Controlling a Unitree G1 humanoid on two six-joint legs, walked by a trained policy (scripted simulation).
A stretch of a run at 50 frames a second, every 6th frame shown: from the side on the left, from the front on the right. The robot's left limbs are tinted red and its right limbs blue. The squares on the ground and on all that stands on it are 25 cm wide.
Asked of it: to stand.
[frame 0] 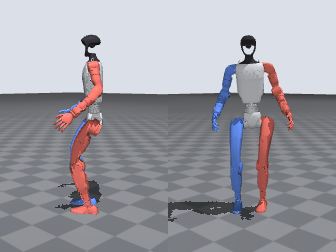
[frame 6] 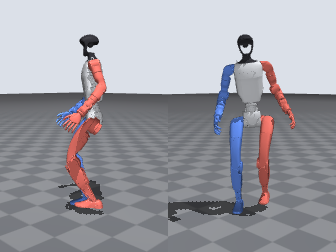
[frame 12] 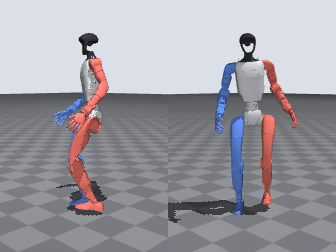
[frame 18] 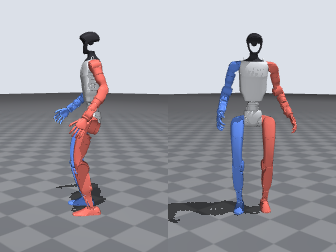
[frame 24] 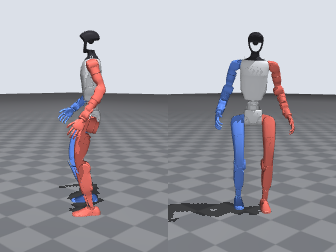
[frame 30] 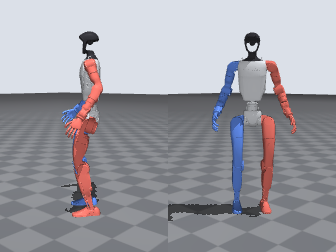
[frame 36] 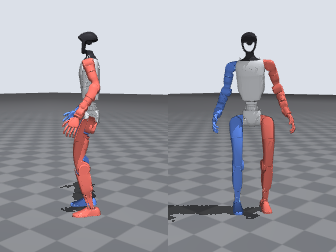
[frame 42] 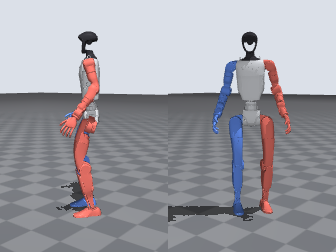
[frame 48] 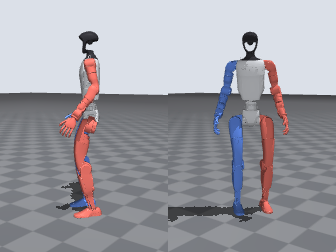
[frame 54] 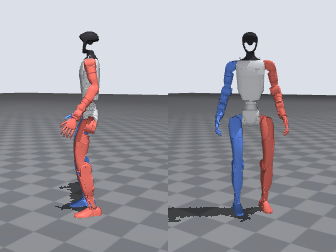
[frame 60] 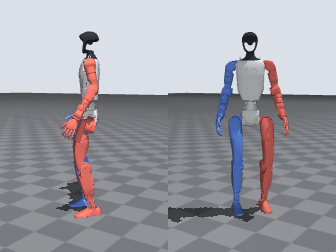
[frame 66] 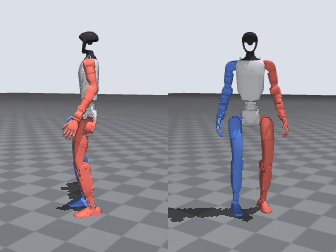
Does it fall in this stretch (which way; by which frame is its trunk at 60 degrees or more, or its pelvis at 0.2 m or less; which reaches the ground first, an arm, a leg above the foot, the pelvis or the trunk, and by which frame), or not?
no
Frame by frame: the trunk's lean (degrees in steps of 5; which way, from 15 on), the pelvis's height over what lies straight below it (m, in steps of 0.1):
0: 5, 0.7
6: 5, 0.8
12: 5, 0.8
18: 5, 0.8
24: 5, 0.8
30: 0, 0.8
36: 5, 0.8
42: 5, 0.8
48: 0, 0.8
54: 0, 0.8
60: 0, 0.8
66: 0, 0.8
